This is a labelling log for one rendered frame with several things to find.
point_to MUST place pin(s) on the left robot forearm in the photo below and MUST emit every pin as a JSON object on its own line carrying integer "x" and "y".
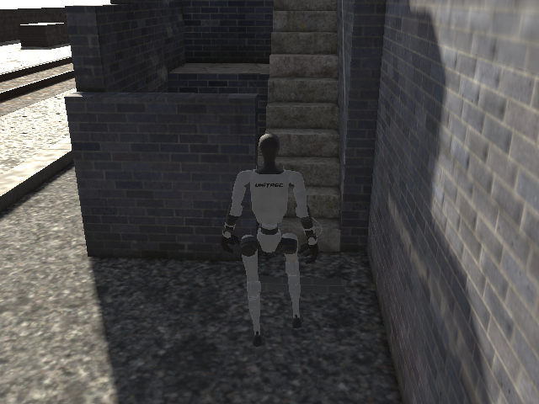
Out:
{"x": 229, "y": 224}

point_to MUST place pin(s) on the robot shin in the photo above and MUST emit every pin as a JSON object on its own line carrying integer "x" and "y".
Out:
{"x": 254, "y": 309}
{"x": 295, "y": 290}

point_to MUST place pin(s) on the robot left shin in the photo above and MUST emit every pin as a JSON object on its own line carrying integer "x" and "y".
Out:
{"x": 254, "y": 309}

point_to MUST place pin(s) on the robot right upper arm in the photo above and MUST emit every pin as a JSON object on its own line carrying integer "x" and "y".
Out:
{"x": 299, "y": 192}

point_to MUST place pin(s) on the right robot forearm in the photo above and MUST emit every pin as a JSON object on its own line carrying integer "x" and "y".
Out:
{"x": 308, "y": 228}

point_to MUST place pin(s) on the right robot hand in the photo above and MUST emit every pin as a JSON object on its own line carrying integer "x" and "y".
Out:
{"x": 313, "y": 250}

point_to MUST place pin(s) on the robot right shin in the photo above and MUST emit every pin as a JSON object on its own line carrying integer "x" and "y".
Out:
{"x": 295, "y": 290}

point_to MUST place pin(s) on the robot left upper arm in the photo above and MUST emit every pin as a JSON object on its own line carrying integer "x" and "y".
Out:
{"x": 238, "y": 192}

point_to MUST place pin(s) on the left robot hand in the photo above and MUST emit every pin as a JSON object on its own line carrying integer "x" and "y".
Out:
{"x": 232, "y": 241}

